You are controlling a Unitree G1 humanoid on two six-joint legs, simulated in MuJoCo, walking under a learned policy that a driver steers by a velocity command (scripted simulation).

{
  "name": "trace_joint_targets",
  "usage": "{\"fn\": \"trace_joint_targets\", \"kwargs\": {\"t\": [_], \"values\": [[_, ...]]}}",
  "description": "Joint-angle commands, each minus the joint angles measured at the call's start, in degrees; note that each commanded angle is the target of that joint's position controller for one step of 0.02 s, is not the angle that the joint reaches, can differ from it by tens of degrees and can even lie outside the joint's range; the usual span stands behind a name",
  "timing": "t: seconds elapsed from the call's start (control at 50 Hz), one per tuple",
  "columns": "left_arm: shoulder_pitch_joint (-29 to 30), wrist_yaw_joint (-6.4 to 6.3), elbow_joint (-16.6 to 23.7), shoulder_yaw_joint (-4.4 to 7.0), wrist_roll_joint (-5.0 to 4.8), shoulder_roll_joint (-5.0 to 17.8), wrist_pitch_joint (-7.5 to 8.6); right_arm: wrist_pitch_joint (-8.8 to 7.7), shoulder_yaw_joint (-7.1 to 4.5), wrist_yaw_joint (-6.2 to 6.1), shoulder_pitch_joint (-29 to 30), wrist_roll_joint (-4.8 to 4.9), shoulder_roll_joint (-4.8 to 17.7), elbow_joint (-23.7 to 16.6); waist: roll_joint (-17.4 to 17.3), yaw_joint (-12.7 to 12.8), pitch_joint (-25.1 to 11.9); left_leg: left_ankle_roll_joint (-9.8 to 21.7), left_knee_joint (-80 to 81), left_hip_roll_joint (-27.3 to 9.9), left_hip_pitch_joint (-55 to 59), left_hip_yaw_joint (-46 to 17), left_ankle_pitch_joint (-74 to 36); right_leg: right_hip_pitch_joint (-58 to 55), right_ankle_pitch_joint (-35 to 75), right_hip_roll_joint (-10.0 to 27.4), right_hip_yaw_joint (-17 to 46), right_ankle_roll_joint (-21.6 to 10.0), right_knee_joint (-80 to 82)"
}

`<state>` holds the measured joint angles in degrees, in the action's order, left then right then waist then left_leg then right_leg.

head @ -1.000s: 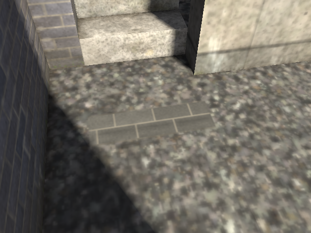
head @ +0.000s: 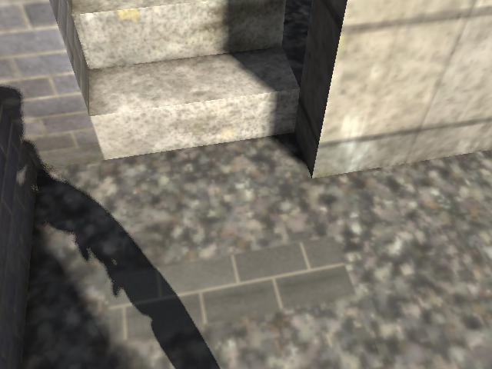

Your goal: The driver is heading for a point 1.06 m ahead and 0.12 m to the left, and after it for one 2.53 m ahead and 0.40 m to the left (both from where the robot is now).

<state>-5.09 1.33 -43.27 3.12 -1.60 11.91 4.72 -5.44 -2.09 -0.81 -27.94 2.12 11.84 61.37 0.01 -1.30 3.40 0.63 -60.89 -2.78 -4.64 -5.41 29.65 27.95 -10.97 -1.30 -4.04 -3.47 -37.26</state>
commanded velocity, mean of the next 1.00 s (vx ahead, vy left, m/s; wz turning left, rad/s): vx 0.48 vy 0.03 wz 0.01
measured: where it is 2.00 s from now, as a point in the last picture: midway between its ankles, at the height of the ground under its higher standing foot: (211, 218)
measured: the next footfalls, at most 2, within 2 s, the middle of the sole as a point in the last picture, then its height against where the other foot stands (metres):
left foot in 0.50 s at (212, 340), level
right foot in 0.98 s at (294, 267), level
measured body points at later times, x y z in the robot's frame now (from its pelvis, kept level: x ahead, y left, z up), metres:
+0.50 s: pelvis +0.32 +0.01 +0.00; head +0.36 +0.01 +0.45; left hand +0.24 +0.27 -0.14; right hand +0.54 -0.21 -0.09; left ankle +0.48 +0.10 -0.72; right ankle +0.10 -0.09 -0.71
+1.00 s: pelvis +0.60 -0.01 +0.01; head +0.61 -0.03 +0.46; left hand +0.77 +0.26 -0.08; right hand +0.60 -0.29 -0.14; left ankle +0.48 +0.10 -0.70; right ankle +0.69 -0.13 -0.72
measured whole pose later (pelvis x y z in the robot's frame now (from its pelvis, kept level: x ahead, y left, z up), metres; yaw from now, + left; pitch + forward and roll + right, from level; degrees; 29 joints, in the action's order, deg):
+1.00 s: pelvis +0.60 -0.01 +0.01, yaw +0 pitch +0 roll +3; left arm -4.7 -1.8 -49.8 1.0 0.4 16.6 4.9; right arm -3.1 -1.8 1.5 -19.5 0.8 17.2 55.5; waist 0.0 -2.6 0.9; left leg 2.1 -37.0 4.6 -7.3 0.4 28.0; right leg 26.0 -10.3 4.6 -0.8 -0.4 -34.4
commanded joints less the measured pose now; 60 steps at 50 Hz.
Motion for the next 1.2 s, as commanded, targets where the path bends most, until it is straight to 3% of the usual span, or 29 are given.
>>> {"fn": "trace_joint_targets", "kwargs": {"t": [0.02, 0.06, 0.12, 0.28, 0.4, 0.44, 0.48, 0.5, 0.52, 0.54, 0.56, 0.58, 0.62, 0.66, 0.74, 0.82, 0.86, 0.88, 0.9, 0.94, 0.96, 0.98, 1.0, 1.02, 1.04, 1.08, 1.1, 1.14, 1.2], "values": [[-11.8, 0.89, -2.6, 1.18, 0.1, 5.6, 1.69, -2.22, -0.46, -0.59, 3.9, 0.38, 3.3, -7.4, 0.2, 4.0, -7.7, 2.9, -19.0, -1.9, -32.6, -1.2, -7.8, -30.1, 2.7, 18.8, 31.7, -9.4, 23.7], [-8.7, 1.7, -4.4, 1.01, 0.68, 4.4, 2.41, -0.81, -1.3, -0.43, 3.7, -0.94, 2.5, -7.6, -0.2, -0.5, -5.5, 3.5, -10.6, -5.6, -25.0, -1.4, -13.3, -19.8, 12.7, 14.3, 19.2, -8.1, 25.3], [-11.2, 0.78, -7.0, 0.94, 0.61, 4.6, 2.83, 0.38, -1.86, 0.06, 4.1, -1.34, 2.9, -8.6, 3.2, -1.6, -3.1, 2.7, -5.2, -5.9, -25.5, 0.6, -14.5, -17.6, 18.6, 12.8, 14.1, -10.2, 28.7], [-19.7, -2.06, -11.6, 0.7, 0.76, 7.2, 1.53, -0.21, -1.0, 1.41, 25.8, -1.77, 3.7, -16.5, 2.7, 3.6, 4.3, -0.2, 19.7, -3.2, -36.3, 5.1, -37.6, -21.5, 11.7, 10.4, 7.8, -8.3, 33.2], [-24.2, -2.86, -14.4, 0.86, 0.32, 8.9, 0.01, -0.97, -0.25, 3.81, 34.9, -1.09, 4.1, -19.9, 3.8, 5.5, 5.3, 1.6, 31.5, 0.1, -35.0, 6.6, -34.0, -33.7, 18.4, 13.9, 7.3, -7.0, 28.9], [-22.5, -2.99, -14.1, 1.16, 0.75, 10.2, -0.45, -1.22, -0.97, 4.23, 31.5, -1.0, 6.4, -19.4, 5.5, 2.7, 2.0, 3.5, 32.8, 2.1, -29.5, 7.6, -29.4, -37.5, 32.7, 14.8, 6.8, -5.6, 23.3], [-19.9, -2.76, -13.5, 1.37, 1.5, 11.7, -1.29, -1.19, -3.02, 3.74, 17.5, -0.71, 10.9, -15.4, 7.9, -5.1, -7.4, 6.7, 33.2, 5.5, -11.9, 9.5, -28.0, -36.5, 51.2, 12.5, 4.3, -3.6, 6.6], [-19.4, -2.61, -12.2, 0.57, 2.25, 10.9, -1.21, -0.92, -3.77, 3.35, 7.7, -1.3, 14.0, -13.2, 4.7, -9.5, -15.2, 9.9, 29.8, -0.7, 7.0, 2.1, -30.9, -23.9, 41.8, 11.1, 4.1, -2.2, -9.8], [-28.2, -1.41, -12.1, -2.04, 2.3, 1.7, -0.05, -0.87, -4.85, 3.3, 1.1, -3.21, 19.4, -11.5, -13.3, -5.4, -26.4, 21.1, 32.9, -18.0, 29.3, -27.0, -24.6, -1.2, 3.7, 0.1, 2.8, 1.8, -34.8], [-27.6, -1.24, -13.8, -1.73, 0.6, 4.8, 1.71, -1.19, -3.34, 3.15, 2.4, -3.83, 13.6, -11.6, -13.5, -5.8, -30.2, 21.1, 41.8, -20.2, 30.7, -39.7, -21.8, 5.2, -19.4, -0.9, 12.4, 0.7, -42.7], [-19.4, -1.19, -11.4, -0.54, -1.33, 9.7, 2.69, -1.4, -2.67, 2.45, 8.1, -2.88, 11.6, -12.3, -10.7, -5.2, -18.5, 16.9, 43.2, -18.2, 21.4, -30.3, -22.5, 9.8, -16.8, 2.6, 11.6, 0.4, -44.2], [-14.6, -1.51, -10.4, -0.54, -1.61, 10.5, 3.01, -1.39, -1.94, 2.08, 12.9, -2.71, 10.1, -13.3, -4.5, -3.9, -12.4, 14.8, 44.8, -16.0, 11.3, -21.3, -28.9, 8.4, -11.6, 5.7, 10.2, 0.6, -41.6], [-12.8, -2.33, -10.8, -0.3, -0.46, 8.8, 1.64, -1.56, -0.86, 2.02, 16.7, -3.29, 8.3, -12.8, -2.0, 0.0, -6.0, 13.3, 48.3, -11.2, -1.7, -10.7, -37.1, 3.8, -7.6, 8.9, 8.7, 1.8, -35.6], [-14.7, -2.63, -11.2, -1.04, 0.0, 5.7, -0.33, -1.8, -0.64, 2.24, 16.3, -2.95, 8.6, -11.7, -4.3, 2.1, -5.0, 13.9, 51.0, -9.5, -5.8, -6.9, -37.1, 1.5, -7.0, 9.9, 7.8, 2.9, -31.7], [-9.1, -2.46, -8.4, -0.92, 1.7, 7.3, -1.59, -1.29, -1.34, 1.62, 14.5, -2.99, 12.2, -10.3, -2.9, 2.9, -2.9, 14.2, 53.4, -8.5, -7.4, -2.7, -36.7, 5.9, 1.4, 10.9, 6.7, 5.7, -21.6], [1.0, -2.22, -6.3, -1.15, 1.66, 8.0, -0.85, -0.58, -1.11, 1.12, 13.2, -2.17, 12.9, -9.5, -1.9, -0.3, -1.2, 11.0, 54.7, -6.3, -6.0, 1.0, -28.3, 3.9, 13.1, 8.8, 5.6, 5.4, -2.9], [4.6, -2.31, -5.4, -1.37, 1.51, 8.7, -0.49, -0.07, -1.5, 1.45, 12.3, -1.91, 14.1, -9.0, -3.6, -1.9, -0.4, 10.4, 53.8, -6.1, -3.6, 1.5, -27.2, 3.3, 15.3, 7.4, 4.2, 5.2, 1.7], [3.4, -2.92, -4.5, -1.34, 1.47, 10.4, -0.31, 1.93, -1.16, 1.7, 10.4, -1.42, 12.9, -8.0, -7.8, -1.3, -2.1, 10.5, 49.2, -1.0, -3.7, 7.2, -25.0, -1.4, 12.2, 5.9, 2.8, 4.6, 3.4], [2.3, -3.0, -4.7, -1.29, 0.68, 10.9, 0.08, 2.31, -1.24, 2.31, 8.6, -1.25, 12.2, -7.4, -7.8, -2.1, -3.2, 11.1, 47.5, -1.6, -5.5, 5.8, -20.4, -6.6, 12.1, 4.9, 1.2, 4.0, 3.9], [-3.5, -3.05, -6.1, -0.42, 0.91, 12.0, 0.01, 2.19, -1.07, 2.49, 8.4, 0.09, 11.4, -7.2, -6.0, 2.3, -2.6, 9.9, 41.6, -2.9, -9.8, 1.9, -20.4, -15.1, 8.0, 4.3, 2.0, 2.1, 4.2], [-8.5, -3.36, -7.4, 0.5, 1.48, 13.9, 0.07, 1.91, -0.59, 2.5, 9.5, -0.37, 10.4, -7.6, -3.0, 5.6, -4.6, 8.2, 33.9, -1.2, -12.5, 2.3, -24.5, -21.9, 5.3, 4.0, 1.2, 0.9, 4.9], [-18.7, -3.86, -8.5, 1.77, 1.89, 18.7, 0.32, 1.65, 0.48, 2.34, 10.6, -1.79, 7.9, -9.6, 7.8, 9.9, -10.5, 4.1, 14.0, 3.4, -19.4, 5.8, -13.4, -33.1, 11.0, 15.6, 13.6, -2.1, 7.1], [-22.7, -4.05, -8.3, 2.0, 3.78, 23.3, 0.57, 0.93, 1.1, 2.33, 4.0, -1.99, 4.5, -10.9, 20.7, 6.6, -18.1, 0.5, -5.8, 11.6, -31.8, 0.4, 12.6, -43.9, 17.9, 31.3, 40.1, -12.0, 12.5], [-21.1, -3.69, -8.6, 1.12, 2.83, 19.8, 1.02, 1.01, -0.64, 2.44, 4.4, -0.28, 10.6, -10.5, 14.9, 6.3, -20.4, 0.3, -15.6, 8.6, -36.9, -7.3, 8.1, -41.3, -4.3, 31.8, 49.1, -12.6, 19.7], [-17.1, -3.47, -8.1, 0.7, 1.82, 17.8, 1.49, 1.78, -2.02, 2.17, 10.7, 0.83, 15.0, -12.8, 9.7, 6.2, -11.3, 0.8, -17.4, 6.0, -42.3, -7.0, 2.6, -34.7, -14.7, 30.0, 42.0, -8.9, 21.9], [-8.6, -4.03, -7.1, -0.83, 1.36, 12.5, 1.32, 3.47, -2.45, 1.35, 12.6, -0.56, 13.3, -14.7, 7.5, 3.0, -3.2, 0.1, -13.0, 0.9, -40.9, -4.2, -9.5, -21.7, -10.1, 24.7, 24.8, -4.3, 23.8], [-6.4, -4.2, -7.4, -1.18, 1.49, 10.8, 1.64, 4.56, -2.41, 1.97, 10.8, -1.02, 11.9, -15.2, 10.0, 0.6, -1.6, -0.4, -8.9, -0.9, -36.2, -3.3, -13.9, -17.2, -6.9, 22.1, 18.0, -2.8, 25.2], [-5.3, -3.72, -7.2, -0.53, 3.43, 12.1, 2.37, 5.77, -2.42, 2.72, 9.8, -1.54, 9.4, -16.2, 10.6, 0.5, -2.1, -1.7, -6.7, -1.0, -31.6, 1.0, -19.0, -14.2, 1.2, 19.7, 8.2, -2.8, 27.1], [-8.6, -4.24, -8.5, 0.26, 3.41, 13.1, 2.6, 6.67, -2.66, 1.87, 14.9, -2.29, 8.0, -20.1, 8.6, 2.2, -1.3, -3.1, 0.3, -2.0, -33.0, 1.5, -23.6, -15.8, 9.2, 20.2, 0.9, -3.2, 27.6]]}}
Velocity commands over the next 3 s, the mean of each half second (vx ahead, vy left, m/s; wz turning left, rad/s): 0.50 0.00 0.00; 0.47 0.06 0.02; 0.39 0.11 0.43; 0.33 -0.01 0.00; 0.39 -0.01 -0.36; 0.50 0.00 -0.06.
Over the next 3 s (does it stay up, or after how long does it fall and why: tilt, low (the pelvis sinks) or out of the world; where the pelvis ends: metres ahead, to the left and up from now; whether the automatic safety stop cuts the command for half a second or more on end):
stays up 1.14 0.07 0.03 its command is cut before an obstacle after 0.9 s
